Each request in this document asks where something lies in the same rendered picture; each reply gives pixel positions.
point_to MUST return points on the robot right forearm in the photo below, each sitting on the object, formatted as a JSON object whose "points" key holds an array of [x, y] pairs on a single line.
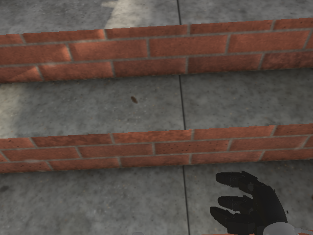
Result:
{"points": [[279, 228]]}

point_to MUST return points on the robot right hand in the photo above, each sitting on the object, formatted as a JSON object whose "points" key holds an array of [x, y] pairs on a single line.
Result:
{"points": [[255, 214]]}

